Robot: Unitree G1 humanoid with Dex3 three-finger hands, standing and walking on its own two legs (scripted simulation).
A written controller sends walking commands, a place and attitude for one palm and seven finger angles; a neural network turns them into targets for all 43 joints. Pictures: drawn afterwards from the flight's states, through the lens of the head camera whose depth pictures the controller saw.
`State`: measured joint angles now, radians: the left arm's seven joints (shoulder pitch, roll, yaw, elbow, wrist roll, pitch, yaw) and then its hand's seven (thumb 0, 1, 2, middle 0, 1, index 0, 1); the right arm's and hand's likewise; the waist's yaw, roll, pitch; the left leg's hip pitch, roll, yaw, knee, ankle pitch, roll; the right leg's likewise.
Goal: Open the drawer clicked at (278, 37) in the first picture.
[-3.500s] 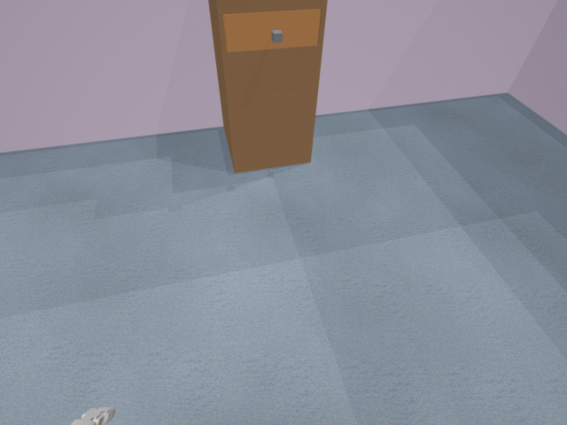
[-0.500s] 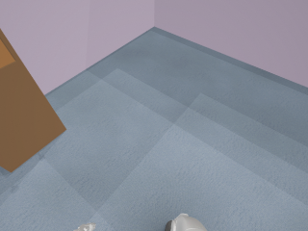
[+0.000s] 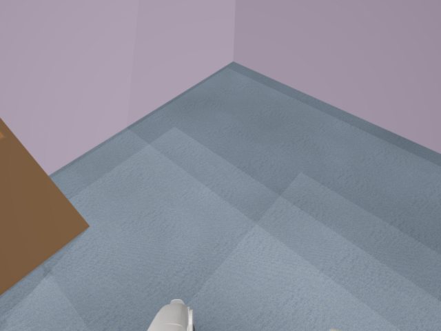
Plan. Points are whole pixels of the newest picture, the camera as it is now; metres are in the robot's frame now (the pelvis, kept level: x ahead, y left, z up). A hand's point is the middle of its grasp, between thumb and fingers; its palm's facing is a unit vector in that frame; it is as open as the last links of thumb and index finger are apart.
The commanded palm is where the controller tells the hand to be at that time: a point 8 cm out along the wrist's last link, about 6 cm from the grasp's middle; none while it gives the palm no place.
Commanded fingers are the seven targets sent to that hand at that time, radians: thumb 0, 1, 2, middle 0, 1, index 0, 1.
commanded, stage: turn to face it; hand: left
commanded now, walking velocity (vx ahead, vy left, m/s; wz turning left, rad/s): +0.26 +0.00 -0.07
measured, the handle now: out of the picture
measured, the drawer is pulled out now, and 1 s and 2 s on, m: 0.00 0.00 0.00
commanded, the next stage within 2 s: take the last steps up to it in 1.62 s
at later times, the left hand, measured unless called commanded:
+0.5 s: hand (146, 275) +0.24 +0.20 -0.15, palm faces +0.17 -0.95 -0.24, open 7.4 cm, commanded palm none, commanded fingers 0.00 0.90 0.90 -0.20 -0.30 -0.20 -0.30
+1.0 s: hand out of the picture +0.09 +0.17 -0.17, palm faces +0.51 -0.81 -0.27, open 7.4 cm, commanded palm none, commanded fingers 0.00 0.90 0.90 -0.20 -0.30 -0.20 -0.30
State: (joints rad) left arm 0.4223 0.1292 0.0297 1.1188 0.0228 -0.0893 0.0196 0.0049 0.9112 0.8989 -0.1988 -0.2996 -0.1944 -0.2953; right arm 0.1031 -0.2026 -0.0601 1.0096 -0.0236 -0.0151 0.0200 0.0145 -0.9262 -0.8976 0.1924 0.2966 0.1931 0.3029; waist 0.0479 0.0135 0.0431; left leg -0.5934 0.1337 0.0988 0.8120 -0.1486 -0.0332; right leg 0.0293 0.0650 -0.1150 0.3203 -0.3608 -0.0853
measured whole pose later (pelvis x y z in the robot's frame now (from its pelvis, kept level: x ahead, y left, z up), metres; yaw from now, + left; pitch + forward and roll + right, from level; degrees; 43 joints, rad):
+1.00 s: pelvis +0.17 -0.02 -0.01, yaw +29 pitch -1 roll +0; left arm 0.28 0.23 0.06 0.93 0.03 0.02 0.02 0.01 0.91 0.90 -0.20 -0.30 -0.20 -0.30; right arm 0.10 -0.25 -0.08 0.92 -0.02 0.07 0.03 0.01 -0.91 -0.90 0.19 0.30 0.19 0.30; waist 0.04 -0.02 0.10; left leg -0.36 0.06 0.13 0.75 -0.39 -0.05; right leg -0.21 -0.18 -0.37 0.61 -0.36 0.00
